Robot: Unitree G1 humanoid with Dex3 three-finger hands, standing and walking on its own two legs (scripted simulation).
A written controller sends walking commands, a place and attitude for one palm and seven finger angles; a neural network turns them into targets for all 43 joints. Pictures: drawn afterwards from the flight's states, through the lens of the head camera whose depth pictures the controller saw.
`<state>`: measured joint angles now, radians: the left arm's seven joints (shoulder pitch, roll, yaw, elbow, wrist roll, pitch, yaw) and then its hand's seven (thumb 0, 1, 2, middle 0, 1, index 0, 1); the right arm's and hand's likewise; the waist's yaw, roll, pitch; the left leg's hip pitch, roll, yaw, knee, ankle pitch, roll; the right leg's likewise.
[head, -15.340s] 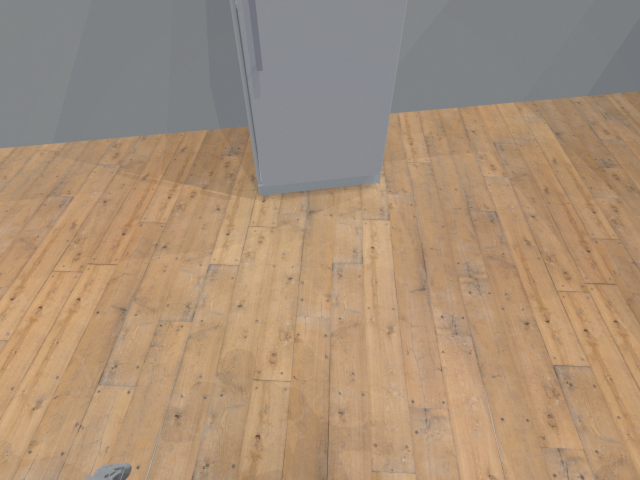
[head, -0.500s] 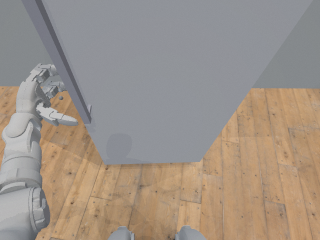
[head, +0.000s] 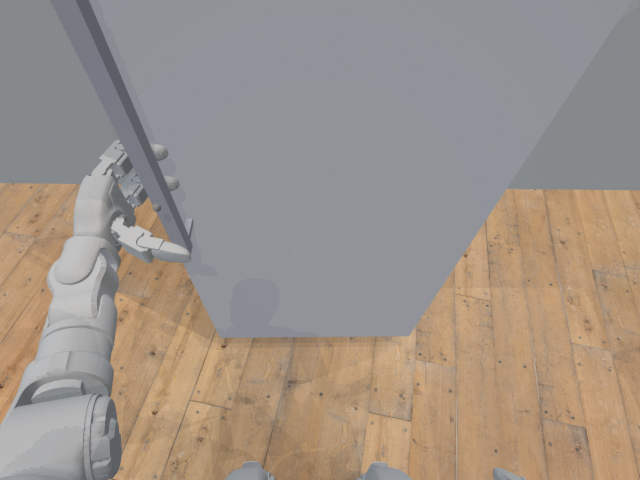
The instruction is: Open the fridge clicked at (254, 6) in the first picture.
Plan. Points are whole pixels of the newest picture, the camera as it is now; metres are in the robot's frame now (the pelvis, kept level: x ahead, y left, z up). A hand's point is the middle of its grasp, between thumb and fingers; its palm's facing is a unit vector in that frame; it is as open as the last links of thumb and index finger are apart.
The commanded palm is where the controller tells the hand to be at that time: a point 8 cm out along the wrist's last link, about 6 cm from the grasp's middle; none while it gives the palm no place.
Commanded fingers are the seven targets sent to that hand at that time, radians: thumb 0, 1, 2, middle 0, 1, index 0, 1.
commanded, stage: slide the fingers in behind the handle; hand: left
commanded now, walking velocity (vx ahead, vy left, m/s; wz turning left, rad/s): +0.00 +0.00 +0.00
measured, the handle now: (145, 141) +0.49 +0.21 +0.14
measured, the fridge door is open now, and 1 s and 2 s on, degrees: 0 0 0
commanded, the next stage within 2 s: grip the handle and tug to test in 0.86 s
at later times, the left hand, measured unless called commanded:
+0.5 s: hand (171, 204) +0.43 +0.19 +0.08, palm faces +0.02 -1.00 -0.01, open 14.1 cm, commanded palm +0.40 +0.23 +0.09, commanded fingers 0.00 -0.50 0.30 -0.30 -1.20 -0.30 -1.20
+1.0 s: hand (169, 206) +0.43 +0.19 +0.08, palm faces +0.01 -1.00 +0.00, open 14.1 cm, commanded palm +0.40 +0.23 +0.09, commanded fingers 0.00 -0.36 0.36 -0.31 -1.22 -0.31 -1.22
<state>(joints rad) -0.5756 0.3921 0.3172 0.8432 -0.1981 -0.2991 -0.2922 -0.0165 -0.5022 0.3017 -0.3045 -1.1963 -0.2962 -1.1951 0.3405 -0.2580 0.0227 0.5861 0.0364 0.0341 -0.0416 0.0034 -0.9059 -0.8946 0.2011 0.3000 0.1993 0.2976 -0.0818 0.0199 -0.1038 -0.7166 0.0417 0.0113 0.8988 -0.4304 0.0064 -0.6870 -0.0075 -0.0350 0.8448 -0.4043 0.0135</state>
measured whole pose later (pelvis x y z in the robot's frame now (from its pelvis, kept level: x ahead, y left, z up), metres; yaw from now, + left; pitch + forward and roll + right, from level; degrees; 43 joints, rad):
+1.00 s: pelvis +0.00 +0.00 +0.00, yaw +0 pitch +14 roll -2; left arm -0.56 0.35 0.28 0.82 -0.19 -0.32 -0.23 -0.02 -0.50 0.30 -0.28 -1.20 -0.27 -1.20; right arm 0.34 -0.25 0.02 0.60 0.04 0.03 -0.03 0.00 -0.91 -0.89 0.20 0.30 0.20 0.30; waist -0.08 0.02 -0.11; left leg -0.70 0.04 0.02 0.89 -0.43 0.01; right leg -0.67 -0.01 -0.03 0.84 -0.41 0.01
